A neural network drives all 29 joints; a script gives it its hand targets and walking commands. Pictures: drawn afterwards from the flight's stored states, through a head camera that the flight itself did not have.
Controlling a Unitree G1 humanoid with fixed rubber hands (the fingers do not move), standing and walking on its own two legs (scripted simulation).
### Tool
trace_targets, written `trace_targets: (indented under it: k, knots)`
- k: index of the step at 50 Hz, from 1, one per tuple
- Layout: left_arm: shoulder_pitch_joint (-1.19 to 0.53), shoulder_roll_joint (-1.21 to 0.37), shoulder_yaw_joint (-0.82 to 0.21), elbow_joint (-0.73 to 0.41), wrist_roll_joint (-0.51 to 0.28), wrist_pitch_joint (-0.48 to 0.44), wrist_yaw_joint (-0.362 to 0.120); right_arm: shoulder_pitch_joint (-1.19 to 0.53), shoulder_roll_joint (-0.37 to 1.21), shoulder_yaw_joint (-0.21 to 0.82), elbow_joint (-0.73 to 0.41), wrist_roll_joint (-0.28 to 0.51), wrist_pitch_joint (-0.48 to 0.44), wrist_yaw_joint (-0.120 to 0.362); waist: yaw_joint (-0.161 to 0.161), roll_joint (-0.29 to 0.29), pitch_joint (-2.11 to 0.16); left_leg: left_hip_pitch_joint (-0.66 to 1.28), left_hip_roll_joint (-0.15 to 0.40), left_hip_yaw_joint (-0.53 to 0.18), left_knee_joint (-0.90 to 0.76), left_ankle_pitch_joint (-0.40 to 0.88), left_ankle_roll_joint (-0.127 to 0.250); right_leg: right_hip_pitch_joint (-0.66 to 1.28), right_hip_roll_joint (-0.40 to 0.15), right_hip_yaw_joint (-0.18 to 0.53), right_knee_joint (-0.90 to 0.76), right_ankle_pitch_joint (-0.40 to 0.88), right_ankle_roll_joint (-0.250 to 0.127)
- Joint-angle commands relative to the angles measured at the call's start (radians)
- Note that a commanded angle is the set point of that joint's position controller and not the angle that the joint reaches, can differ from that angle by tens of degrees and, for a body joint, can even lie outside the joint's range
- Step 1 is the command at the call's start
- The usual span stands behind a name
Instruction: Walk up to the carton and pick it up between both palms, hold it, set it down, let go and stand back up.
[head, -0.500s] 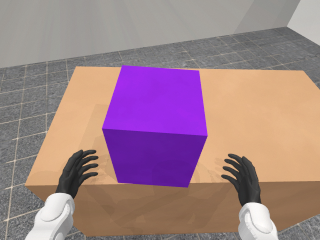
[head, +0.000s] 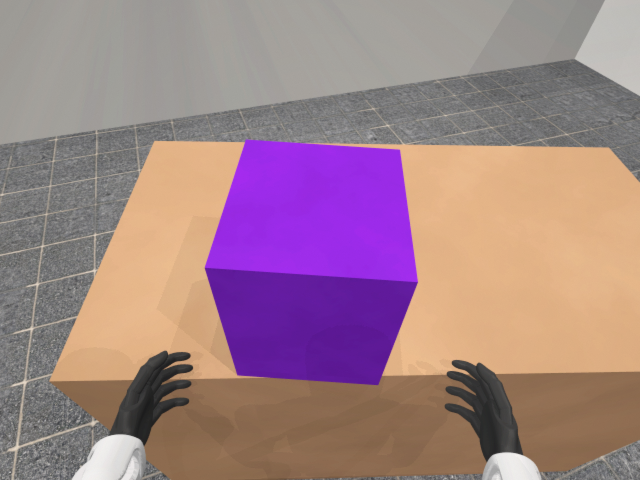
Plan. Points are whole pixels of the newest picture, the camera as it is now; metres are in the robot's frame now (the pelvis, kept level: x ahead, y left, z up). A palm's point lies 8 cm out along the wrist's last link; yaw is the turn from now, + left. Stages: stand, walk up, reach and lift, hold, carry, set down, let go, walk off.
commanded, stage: set down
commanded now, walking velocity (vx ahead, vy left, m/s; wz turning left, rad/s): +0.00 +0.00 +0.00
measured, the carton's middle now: (314, 267) +0.37 +0.04 +0.06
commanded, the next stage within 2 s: let go in 0.70 s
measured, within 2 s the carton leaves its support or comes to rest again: neither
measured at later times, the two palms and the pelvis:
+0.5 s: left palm (138, 424) +0.17 +0.23 +0.00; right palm (489, 452) +0.19 -0.20 -0.06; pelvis +0.00 -0.01 +0.00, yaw +2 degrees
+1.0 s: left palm (144, 421) +0.17 +0.22 +0.00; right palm out of the picture +0.15 -0.24 -0.09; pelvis -0.02 -0.03 +0.00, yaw +2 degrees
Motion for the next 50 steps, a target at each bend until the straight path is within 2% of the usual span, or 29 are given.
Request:
trace_targets:
  k: [1, 3, 5, 6, 8, 11, 12, 13, 14, 17, 19, 21, 22, 23, 24, 25, 26, 28, 29, 31, 33, 34, 37, 40, 44, 47, 50]
  knots:
    - [-0.069, 0.116, 0.067, -0.173, 0.003, -0.067, 0.008, -0.059, -0.083, -0.055, -0.178, -0.025, -0.081, 0.012, -0.003, 0.029, -0.085, 0.126, -0.023, 0.008, -0.023, 0.253, -0.029, -0.137, 0.015, -0.008, -0.099, 0.093, -0.018]
    - [-0.062, 0.100, 0.059, -0.086, 0.029, -0.058, 0.001, -0.061, -0.087, -0.057, -0.090, -0.042, -0.084, 0.019, -0.013, 0.041, -0.045, 0.124, -0.023, 0.007, -0.029, 0.229, -0.033, -0.152, 0.016, -0.018, -0.105, 0.056, -0.022]
    - [-0.054, 0.092, 0.049, -0.043, 0.032, -0.052, -0.007, -0.071, -0.084, -0.051, -0.065, -0.049, -0.090, 0.022, -0.008, 0.008, -0.030, 0.127, -0.026, 0.008, -0.031, 0.217, -0.025, -0.161, 0.012, -0.016, -0.106, 0.059, -0.020]
    - [-0.052, 0.088, 0.049, -0.020, 0.038, -0.045, -0.009, -0.076, -0.096, -0.053, -0.034, -0.054, -0.090, 0.026, -0.006, 0.017, -0.025, 0.128, -0.021, 0.005, -0.032, 0.214, -0.027, -0.163, 0.017, -0.023, -0.108, 0.033, -0.023]
    - [-0.062, 0.083, 0.039, 0.007, 0.046, -0.037, -0.015, -0.093, -0.094, -0.064, -0.009, -0.063, -0.094, 0.031, -0.013, 0.012, -0.032, 0.122, -0.024, 0.009, -0.031, 0.204, -0.026, -0.165, 0.016, -0.021, -0.107, 0.035, -0.023]
    - [-0.073, 0.075, 0.031, 0.033, 0.056, -0.025, -0.011, -0.129, -0.099, -0.062, 0.005, -0.071, -0.104, 0.035, -0.008, 0.001, -0.025, 0.118, -0.026, 0.008, -0.025, 0.193, -0.029, -0.163, 0.017, -0.028, -0.103, 0.022, -0.021]
    - [-0.084, 0.067, 0.028, 0.046, 0.053, -0.020, -0.012, -0.144, -0.099, -0.066, 0.011, -0.079, -0.105, 0.035, -0.013, -0.019, -0.027, 0.107, -0.030, 0.011, -0.023, 0.179, -0.028, -0.153, 0.018, -0.030, -0.098, 0.028, -0.017]
    - [-0.065, 0.059, 0.024, 0.132, 0.070, -0.002, -0.019, -0.136, -0.106, -0.063, 0.083, -0.098, -0.097, 0.036, -0.020, -0.023, 0.004, 0.109, -0.030, 0.012, -0.025, 0.170, -0.025, -0.169, 0.018, -0.030, -0.103, 0.021, -0.020]
    - [-0.076, 0.050, 0.024, 0.167, 0.079, 0.007, -0.027, -0.143, -0.108, -0.069, 0.131, -0.104, -0.094, 0.038, -0.019, -0.033, 0.016, 0.112, -0.029, 0.013, -0.030, 0.142, -0.023, -0.184, 0.018, -0.035, -0.107, -0.012, -0.021]
    - [-0.108, 0.062, 0.023, 0.143, 0.064, 0.010, -0.030, -0.184, -0.108, -0.084, 0.102, -0.115, -0.109, 0.032, -0.019, -0.070, -0.021, 0.106, -0.030, 0.018, -0.032, 0.124, -0.016, -0.168, 0.016, -0.034, -0.100, -0.007, -0.013]
    - [-0.091, 0.046, 0.022, 0.244, 0.082, 0.033, -0.040, -0.187, -0.117, -0.087, 0.176, -0.135, -0.103, 0.032, -0.022, -0.093, 0.025, 0.106, -0.031, 0.021, -0.031, 0.101, -0.016, -0.179, 0.022, -0.042, -0.106, -0.039, -0.009]
    - [-0.115, 0.042, 0.014, 0.262, 0.077, 0.036, -0.050, -0.205, -0.110, -0.081, 0.193, -0.139, -0.102, 0.027, -0.025, -0.109, 0.040, 0.094, -0.034, 0.022, -0.034, 0.082, -0.012, -0.179, 0.015, -0.042, -0.107, -0.043, -0.005]
    - [-0.119, 0.047, 0.018, 0.260, 0.079, 0.034, -0.053, -0.209, -0.112, -0.083, 0.190, -0.137, -0.107, 0.025, -0.026, -0.098, 0.037, 0.092, -0.034, 0.026, -0.033, 0.077, -0.012, -0.171, 0.014, -0.040, -0.108, -0.053, -0.004]
    - [-0.137, 0.040, 0.012, 0.207, 0.058, 0.020, -0.049, -0.217, -0.092, -0.083, 0.153, -0.126, -0.119, 0.020, -0.023, -0.109, 0.019, 0.094, -0.037, 0.028, -0.032, 0.092, -0.013, -0.164, 0.012, -0.040, -0.100, -0.030, -0.001]
    - [-0.122, 0.035, 0.011, 0.273, 0.083, 0.030, -0.049, -0.203, -0.112, -0.084, 0.233, -0.138, -0.112, 0.024, -0.027, -0.087, 0.046, 0.101, -0.038, 0.025, -0.032, 0.087, -0.018, -0.190, 0.016, -0.044, -0.101, -0.060, -0.003]
    - [-0.133, 0.037, 0.017, 0.297, 0.092, 0.037, -0.054, -0.223, -0.114, -0.083, 0.240, -0.139, -0.111, 0.026, -0.026, -0.096, 0.060, 0.103, -0.035, 0.024, -0.031, 0.080, -0.014, -0.193, 0.013, -0.046, -0.104, -0.062, -0.003]
    - [-0.131, 0.017, 0.014, 0.366, 0.113, 0.054, -0.061, -0.227, -0.124, -0.081, 0.313, -0.155, -0.099, 0.030, -0.026, -0.097, 0.104, 0.101, -0.034, 0.025, -0.036, 0.063, -0.017, -0.208, 0.016, -0.049, -0.114, -0.086, -0.004]
    - [-0.150, 0.029, 0.020, 0.332, 0.104, 0.058, -0.065, -0.248, -0.116, -0.083, 0.266, -0.142, -0.103, 0.023, -0.024, -0.111, 0.080, 0.088, -0.035, 0.032, -0.040, 0.046, -0.011, -0.178, 0.013, -0.046, -0.110, -0.085, 0.004]
    - [-0.150, 0.026, 0.022, 0.363, 0.109, 0.068, -0.066, -0.253, -0.127, -0.085, 0.300, -0.147, -0.098, 0.024, -0.026, -0.115, 0.110, 0.090, -0.033, 0.031, -0.043, 0.046, -0.012, -0.196, 0.014, -0.047, -0.114, -0.096, 0.001]
    - [-0.174, 0.021, 0.019, 0.345, 0.102, 0.072, -0.069, -0.259, -0.120, -0.078, 0.278, -0.140, -0.101, 0.019, -0.026, -0.121, 0.101, 0.090, -0.037, 0.036, -0.043, 0.023, -0.009, -0.183, 0.014, -0.048, -0.113, -0.101, 0.006]
    - [-0.175, 0.002, 0.013, 0.427, 0.116, 0.088, -0.074, -0.277, -0.134, -0.078, 0.340, -0.149, -0.092, 0.024, -0.026, -0.118, 0.131, 0.084, -0.033, 0.036, -0.045, -0.011, -0.008, -0.202, 0.014, -0.050, -0.116, -0.146, 0.002]
    - [-0.186, 0.002, 0.014, 0.426, 0.125, 0.094, -0.074, -0.287, -0.132, -0.070, 0.344, -0.146, -0.088, 0.028, -0.026, -0.118, 0.141, 0.088, -0.034, 0.040, -0.049, -0.029, -0.006, -0.202, 0.010, -0.050, -0.115, -0.154, 0.001]
    - [-0.186, 0.006, 0.018, 0.422, 0.128, 0.109, -0.078, -0.293, -0.148, -0.069, 0.326, -0.149, -0.086, 0.025, -0.029, -0.140, 0.123, 0.085, -0.035, 0.045, -0.049, -0.029, 0.001, -0.197, 0.008, -0.049, -0.112, -0.145, 0.007]
    - [-0.189, -0.001, 0.030, 0.457, 0.146, 0.127, -0.081, -0.303, -0.159, -0.065, 0.350, -0.147, -0.080, 0.034, -0.022, -0.134, 0.140, 0.091, -0.039, 0.050, -0.052, -0.047, 0.006, -0.196, 0.003, -0.052, -0.113, -0.155, 0.003]
    - [-0.187, -0.011, 0.023, 0.480, 0.157, 0.145, -0.084, -0.287, -0.175, -0.067, 0.363, -0.154, -0.067, 0.040, -0.030, -0.140, 0.153, 0.090, -0.036, 0.051, -0.051, -0.056, 0.012, -0.200, -0.001, -0.047, -0.115, -0.168, -0.001]
    - [-0.188, -0.021, 0.030, 0.492, 0.170, 0.158, -0.086, -0.289, -0.183, -0.061, 0.345, -0.155, -0.057, 0.043, -0.019, -0.164, 0.164, 0.083, -0.039, 0.061, -0.051, -0.069, 0.016, -0.191, 0.001, -0.044, -0.120, -0.199, 0.002]
    - [-0.209, -0.029, 0.023, 0.501, 0.168, 0.158, -0.088, -0.283, -0.201, -0.063, 0.341, -0.155, -0.051, 0.048, -0.026, -0.172, 0.164, 0.100, -0.041, 0.058, -0.041, -0.079, 0.019, -0.227, -0.007, -0.041, -0.125, -0.220, -0.002]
